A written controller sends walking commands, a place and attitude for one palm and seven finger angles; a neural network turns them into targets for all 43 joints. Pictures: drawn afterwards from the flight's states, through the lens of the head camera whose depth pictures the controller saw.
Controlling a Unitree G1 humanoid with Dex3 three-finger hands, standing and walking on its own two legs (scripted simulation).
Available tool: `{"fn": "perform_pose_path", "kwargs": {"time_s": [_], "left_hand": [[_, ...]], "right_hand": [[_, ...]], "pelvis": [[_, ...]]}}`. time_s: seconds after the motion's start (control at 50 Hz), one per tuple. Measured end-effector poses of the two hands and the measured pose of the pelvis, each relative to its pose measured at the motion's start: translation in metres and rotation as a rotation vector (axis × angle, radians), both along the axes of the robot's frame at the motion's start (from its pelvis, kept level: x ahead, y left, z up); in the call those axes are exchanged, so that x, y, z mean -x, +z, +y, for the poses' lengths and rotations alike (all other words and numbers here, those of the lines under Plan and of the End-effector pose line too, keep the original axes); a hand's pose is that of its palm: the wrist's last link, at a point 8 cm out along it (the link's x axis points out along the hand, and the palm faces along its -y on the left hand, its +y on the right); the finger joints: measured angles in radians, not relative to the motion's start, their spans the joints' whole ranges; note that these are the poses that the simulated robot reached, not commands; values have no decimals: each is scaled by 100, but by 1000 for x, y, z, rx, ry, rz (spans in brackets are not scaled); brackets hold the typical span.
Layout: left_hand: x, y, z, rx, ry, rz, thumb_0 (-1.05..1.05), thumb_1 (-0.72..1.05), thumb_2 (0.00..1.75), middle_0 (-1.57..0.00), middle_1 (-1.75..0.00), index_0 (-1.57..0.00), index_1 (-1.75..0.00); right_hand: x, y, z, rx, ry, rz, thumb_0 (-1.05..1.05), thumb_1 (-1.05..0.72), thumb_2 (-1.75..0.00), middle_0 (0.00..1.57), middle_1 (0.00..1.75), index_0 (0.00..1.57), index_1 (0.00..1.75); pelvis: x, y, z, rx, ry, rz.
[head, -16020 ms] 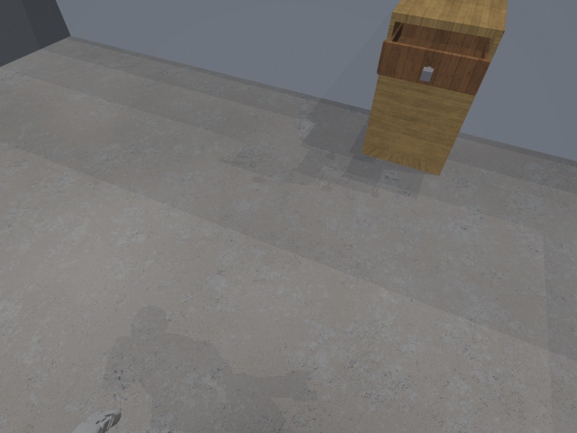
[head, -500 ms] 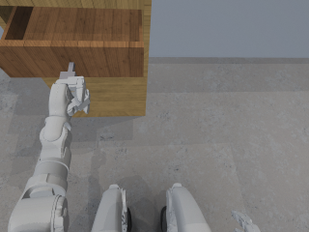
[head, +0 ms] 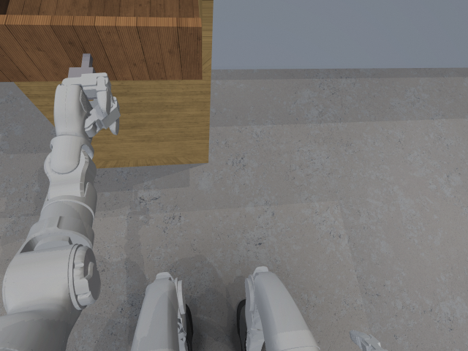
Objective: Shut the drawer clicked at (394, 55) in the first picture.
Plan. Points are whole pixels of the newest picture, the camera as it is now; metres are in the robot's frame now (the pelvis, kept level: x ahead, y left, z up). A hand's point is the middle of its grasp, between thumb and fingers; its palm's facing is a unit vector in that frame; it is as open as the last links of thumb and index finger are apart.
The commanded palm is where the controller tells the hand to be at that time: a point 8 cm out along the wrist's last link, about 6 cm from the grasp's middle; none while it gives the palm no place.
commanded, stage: push the drawer shut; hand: left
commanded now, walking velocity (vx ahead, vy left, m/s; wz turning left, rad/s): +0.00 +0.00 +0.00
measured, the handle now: (85, 74) +0.57 +0.21 +0.03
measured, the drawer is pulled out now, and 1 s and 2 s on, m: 0.08 0.00 0.00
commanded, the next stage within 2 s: pull the fist back off the drawer in 0.94 s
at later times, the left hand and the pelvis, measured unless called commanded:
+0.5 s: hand (118, 77) +0.57 +0.16 +0.03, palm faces +0.02 -1.00 -0.04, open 3.3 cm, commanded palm +0.56 +0.19 +0.03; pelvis +0.00 -0.01 -0.01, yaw -1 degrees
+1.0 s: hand (118, 68) +0.58 +0.16 +0.03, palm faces +0.02 -1.00 -0.04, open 3.5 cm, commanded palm +0.62 +0.18 +0.03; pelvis -0.02 -0.01 -0.03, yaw -2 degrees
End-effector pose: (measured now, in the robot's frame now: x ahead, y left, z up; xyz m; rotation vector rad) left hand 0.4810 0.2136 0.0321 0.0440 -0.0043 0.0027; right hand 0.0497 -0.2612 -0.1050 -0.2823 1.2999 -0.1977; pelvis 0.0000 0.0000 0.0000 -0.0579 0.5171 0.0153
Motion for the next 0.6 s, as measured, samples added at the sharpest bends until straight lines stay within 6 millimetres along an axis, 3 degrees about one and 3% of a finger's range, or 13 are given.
{"fn": "perform_pose_path", "kwargs": {"time_s": [0.4, 0.6], "left_hand": [[-51, 1, 0, 2, 12, 16, 1, 90, 90, -144, -160, -144, -160], [-74, 1, 1, 5, 13, 23, 1, 90, 90, -144, -160, -144, -160]], "right_hand": [[43, -1, -9, 26, -50, 129, 1, -91, -89, 20, 30, 20, 30], [59, 1, -3, 20, -76, 185, 1, -91, -89, 20, 30, 20, 30]], "pelvis": [[1, -10, -7, 15, -7, 50], [-1, -12, -6, 23, -14, 73]]}}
